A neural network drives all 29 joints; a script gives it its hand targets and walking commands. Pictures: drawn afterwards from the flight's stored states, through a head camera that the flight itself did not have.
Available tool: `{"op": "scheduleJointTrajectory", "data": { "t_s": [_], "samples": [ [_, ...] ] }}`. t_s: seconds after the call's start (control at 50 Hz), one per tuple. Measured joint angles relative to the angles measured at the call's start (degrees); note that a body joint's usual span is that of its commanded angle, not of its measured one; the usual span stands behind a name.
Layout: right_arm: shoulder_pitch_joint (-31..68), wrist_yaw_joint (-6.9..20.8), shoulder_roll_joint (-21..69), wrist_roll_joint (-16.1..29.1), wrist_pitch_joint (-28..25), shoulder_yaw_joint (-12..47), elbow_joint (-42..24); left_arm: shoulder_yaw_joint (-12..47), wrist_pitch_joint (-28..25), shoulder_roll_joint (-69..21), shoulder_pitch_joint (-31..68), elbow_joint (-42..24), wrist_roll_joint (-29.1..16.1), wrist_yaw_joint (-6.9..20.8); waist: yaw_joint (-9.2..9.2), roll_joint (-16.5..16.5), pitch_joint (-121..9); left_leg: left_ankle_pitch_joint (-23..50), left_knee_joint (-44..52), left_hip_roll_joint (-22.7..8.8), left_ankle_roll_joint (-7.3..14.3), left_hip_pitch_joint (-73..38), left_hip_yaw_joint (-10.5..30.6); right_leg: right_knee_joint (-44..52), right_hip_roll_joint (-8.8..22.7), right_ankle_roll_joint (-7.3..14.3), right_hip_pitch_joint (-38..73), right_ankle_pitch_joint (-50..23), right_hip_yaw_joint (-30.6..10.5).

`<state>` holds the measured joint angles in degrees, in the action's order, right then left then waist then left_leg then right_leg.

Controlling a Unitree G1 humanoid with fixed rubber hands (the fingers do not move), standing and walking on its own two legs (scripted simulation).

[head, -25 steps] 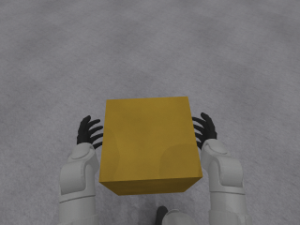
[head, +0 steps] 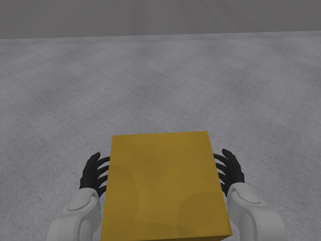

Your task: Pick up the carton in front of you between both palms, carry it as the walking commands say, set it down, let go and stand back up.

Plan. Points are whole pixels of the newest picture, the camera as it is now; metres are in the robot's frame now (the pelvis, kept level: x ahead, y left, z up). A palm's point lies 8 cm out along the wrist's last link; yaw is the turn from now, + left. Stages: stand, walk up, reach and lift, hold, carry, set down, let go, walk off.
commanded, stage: carry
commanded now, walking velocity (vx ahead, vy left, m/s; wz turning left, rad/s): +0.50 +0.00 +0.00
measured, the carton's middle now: (162, 196) +0.24 +0.00 +0.02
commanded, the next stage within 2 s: none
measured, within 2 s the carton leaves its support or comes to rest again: neither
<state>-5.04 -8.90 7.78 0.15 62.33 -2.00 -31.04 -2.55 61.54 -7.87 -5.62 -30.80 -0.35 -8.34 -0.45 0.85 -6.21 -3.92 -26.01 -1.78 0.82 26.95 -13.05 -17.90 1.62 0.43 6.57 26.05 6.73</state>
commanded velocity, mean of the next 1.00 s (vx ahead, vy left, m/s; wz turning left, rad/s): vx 0.50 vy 0.00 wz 0.00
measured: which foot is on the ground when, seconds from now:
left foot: down 0.00-0.54, up 0.56-1.00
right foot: down 0.00-0.04, up 0.06-0.52, down 0.54-1.00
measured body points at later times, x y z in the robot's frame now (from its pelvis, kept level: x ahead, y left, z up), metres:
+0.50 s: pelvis +0.31 +0.00 +0.01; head +0.29 +0.00 +0.46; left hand +0.55 +0.15 +0.09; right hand +0.55 -0.15 +0.09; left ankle +0.13 +0.09 -0.72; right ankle +0.48 -0.12 -0.70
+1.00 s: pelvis +0.64 -0.01 +0.02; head +0.62 -0.02 +0.47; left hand +0.87 +0.15 +0.11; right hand +0.88 -0.16 +0.10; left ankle +0.80 +0.13 -0.69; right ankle +0.50 -0.10 -0.72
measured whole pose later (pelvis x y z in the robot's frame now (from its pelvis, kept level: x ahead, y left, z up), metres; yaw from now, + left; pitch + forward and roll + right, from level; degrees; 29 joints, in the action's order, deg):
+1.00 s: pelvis +0.64 -0.01 +0.02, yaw +1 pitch +3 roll +0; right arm -7.3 -8.8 7.8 -0.9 64.9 -1.4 -34.6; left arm -1.6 64.0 -7.8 -6.6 -32.9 -0.1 -8.0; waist -0.5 -0.6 -7.3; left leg -1.4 -31.9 -6.3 0.0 33.7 -9.2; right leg -10.3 1.5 -0.3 4.7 18.2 11.2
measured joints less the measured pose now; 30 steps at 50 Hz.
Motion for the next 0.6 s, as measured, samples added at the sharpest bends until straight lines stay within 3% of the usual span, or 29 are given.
{"op": "scheduleJointTrajectory", "data": {
  "t_s": [0.02, 0.06, 0.1, 0.14, 0.24, 0.34, 0.5, 0.54, 0.58, 0.6],
  "samples": [
    [-0.1, 0.1, 0.0, -0.1, 0.4, 0.4, 0.5, -0.3, 0.8, 0.0, -0.4, -0.4, 0.1, -0.1, 0.27, 1.0, 0.0, 0.2, -1.0, 0.7, 1.9, -1.0, -0.8, -6.5, 1.3, -0.3, -1.3, 2.7, 0.5],
    [0.5, 0.1, -0.1, -0.4, 1.4, 0.7, 2.5, -1.0, 2.2, -0.1, -0.4, 0.5, 0.4, -0.2, 0.98, 1.6, -0.1, -3.9, -5.2, 0.8, 4.4, -1.5, -1.6, -27.6, 2.5, -0.1, -9.8, 0.6, -1.6],
    [0.3, 0.1, 0.0, -0.4, 2.1, 0.4, 3.2, -0.9, 3.1, 0.0, -0.3, 1.3, 0.7, -0.2, 1.59, 0.9, 0.1, -6.0, -4.0, 0.6, 4.7, -4.0, -1.6, -44.4, 1.7, 0.7, -19.3, -1.3, -3.8],
    [-0.4, 0.2, 0.1, -0.6, 2.3, 0.1, 3.2, -0.3, 3.5, 0.0, -0.2, 1.9, 1.1, -0.1, 2.11, 0.3, 0.0, -6.0, -0.4, 0.8, 4.2, -7.5, -1.2, -49.4, 2.2, 1.0, -26.6, -5.1, -3.8],
    [-1.2, 0.4, 0.1, -0.8, 1.7, -0.3, 3.7, 0.3, 2.9, 0.0, -0.4, 3.2, 1.9, 0.4, 2.46, -0.7, -1.8, -6.3, 8.5, 1.1, 3.6, -16.0, 0.1, -38.1, 4.9, -0.6, -37.0, -13.3, -2.3],
    [-1.1, 0.6, 0.1, -0.5, 1.2, 0.1, 3.0, 0.3, 2.7, 0.0, -0.6, 1.7, 2.0, 0.4, 1.64, -0.5, -2.5, -8.2, 14.5, 1.4, 2.4, -23.9, 1.1, -24.8, 6.3, -2.2, -41.7, -21.1, -0.8],
    [-1.1, 0.4, 0.0, 0.0, 2.0, 0.3, -0.6, 0.3, 3.7, 0.0, -0.4, -2.0, 0.8, -0.4, 1.05, -0.7, -1.1, -17.8, 15.0, 0.6, -1.5, -35.2, 2.1, -12.0, 3.6, 0.3, -39.0, -24.7, 4.0],
    [-1.0, 0.1, 0.0, -0.1, 2.4, 0.3, -1.4, 0.3, 3.7, 0.0, 0.2, -1.9, 0.6, -0.5, 1.18, -1.5, -0.4, -22.9, 8.9, -1.0, -2.7, -35.9, 2.3, -9.0, 1.8, 1.1, -35.0, -23.0, 5.8],
    [-0.2, 0.0, 0.0, -0.3, 2.7, -0.8, -0.3, 0.6, 3.2, 0.1, 1.3, 0.6, 0.6, -0.3, 0.33, -3.7, 0.4, -24.1, -9.0, -4.2, -2.5, -29.7, 3.8, -13.0, 0.3, 3.8, -34.8, -21.2, 7.0],
    [0.0, 0.0, 0.0, -0.4, 2.8, -1.2, 0.2, 0.6, 3.1, 0.2, 1.8, 1.7, 0.5, -0.2, -0.01, -3.6, 0.9, -22.7, -20.6, -3.7, -2.2, -24.4, 6.6, -14.0, 0.5, 4.6, -34.4, -19.4, 7.1]
  ]
}}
